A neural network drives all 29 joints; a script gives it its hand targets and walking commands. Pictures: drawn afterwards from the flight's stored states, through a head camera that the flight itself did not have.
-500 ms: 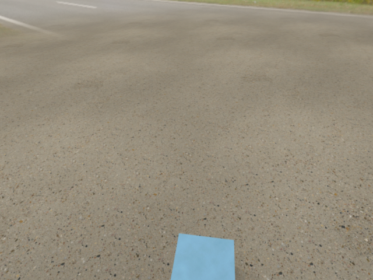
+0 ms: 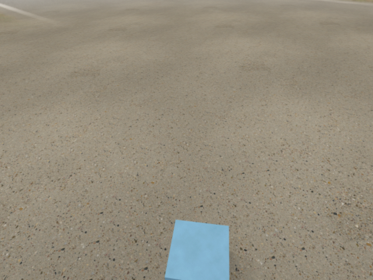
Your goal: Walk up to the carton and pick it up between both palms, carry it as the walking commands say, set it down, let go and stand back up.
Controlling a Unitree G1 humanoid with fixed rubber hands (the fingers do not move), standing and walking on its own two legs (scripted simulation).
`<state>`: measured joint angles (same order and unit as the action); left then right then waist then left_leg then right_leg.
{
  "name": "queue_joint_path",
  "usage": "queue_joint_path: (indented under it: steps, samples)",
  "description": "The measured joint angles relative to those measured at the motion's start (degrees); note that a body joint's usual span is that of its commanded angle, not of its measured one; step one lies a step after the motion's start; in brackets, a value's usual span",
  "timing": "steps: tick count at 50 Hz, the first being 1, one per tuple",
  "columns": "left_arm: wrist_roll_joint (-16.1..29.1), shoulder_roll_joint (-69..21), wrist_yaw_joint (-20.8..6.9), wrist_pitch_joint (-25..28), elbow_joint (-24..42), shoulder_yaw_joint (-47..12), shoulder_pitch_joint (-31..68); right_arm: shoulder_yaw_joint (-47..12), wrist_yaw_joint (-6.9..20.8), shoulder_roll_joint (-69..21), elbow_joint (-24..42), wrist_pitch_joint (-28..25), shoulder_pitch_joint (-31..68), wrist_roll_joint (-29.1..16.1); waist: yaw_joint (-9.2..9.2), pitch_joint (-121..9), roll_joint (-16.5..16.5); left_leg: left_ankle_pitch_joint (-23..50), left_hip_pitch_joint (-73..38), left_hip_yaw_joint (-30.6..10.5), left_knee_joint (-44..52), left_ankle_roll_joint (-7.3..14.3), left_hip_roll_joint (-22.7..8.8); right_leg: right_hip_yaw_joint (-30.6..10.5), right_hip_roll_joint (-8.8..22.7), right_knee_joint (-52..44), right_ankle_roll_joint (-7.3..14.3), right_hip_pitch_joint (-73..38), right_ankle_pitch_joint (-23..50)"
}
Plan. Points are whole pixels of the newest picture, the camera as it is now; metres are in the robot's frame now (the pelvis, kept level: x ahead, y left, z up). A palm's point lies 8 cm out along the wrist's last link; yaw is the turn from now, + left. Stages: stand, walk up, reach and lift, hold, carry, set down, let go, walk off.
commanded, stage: stand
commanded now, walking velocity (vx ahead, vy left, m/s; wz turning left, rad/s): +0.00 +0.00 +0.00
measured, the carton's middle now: (198, 260) +0.44 +0.00 -0.66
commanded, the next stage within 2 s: none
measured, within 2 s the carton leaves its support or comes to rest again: neither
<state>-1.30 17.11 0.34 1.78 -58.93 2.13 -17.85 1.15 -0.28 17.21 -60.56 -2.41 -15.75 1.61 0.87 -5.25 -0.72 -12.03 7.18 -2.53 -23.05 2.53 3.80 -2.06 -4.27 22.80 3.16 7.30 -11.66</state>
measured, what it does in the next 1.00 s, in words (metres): stands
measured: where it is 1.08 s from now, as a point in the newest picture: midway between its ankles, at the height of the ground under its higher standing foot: outside the picture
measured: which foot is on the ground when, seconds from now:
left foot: down 0.00-1.00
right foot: down 0.00-1.00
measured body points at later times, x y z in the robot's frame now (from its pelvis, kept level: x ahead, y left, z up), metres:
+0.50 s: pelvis -0.01 +0.00 +0.00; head -0.06 +0.00 +0.45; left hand +0.03 +0.29 -0.14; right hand +0.04 -0.29 -0.13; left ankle +0.01 +0.09 -0.74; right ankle +0.01 -0.08 -0.74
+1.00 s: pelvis -0.01 +0.01 +0.00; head -0.04 +0.01 +0.45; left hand +0.04 +0.30 -0.14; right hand +0.05 -0.28 -0.13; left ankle +0.01 +0.09 -0.74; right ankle +0.01 -0.08 -0.74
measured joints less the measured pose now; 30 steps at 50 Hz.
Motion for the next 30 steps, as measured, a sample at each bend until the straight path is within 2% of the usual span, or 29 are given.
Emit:
queue_joint_path:
  steps: [30]
  samples:
    - [0.61,0.99,-0.3,-0.08,-5.27,-1.92,5.33,-1.87,0.14,0.97,-3.83,0.27,3.41,-1.19,-0.01,3.44,0.26,1.97,-0.51,0.33,1.63,0.0,-0.12,-0.37,0.0,-1.75,-0.22,-0.49,2.15]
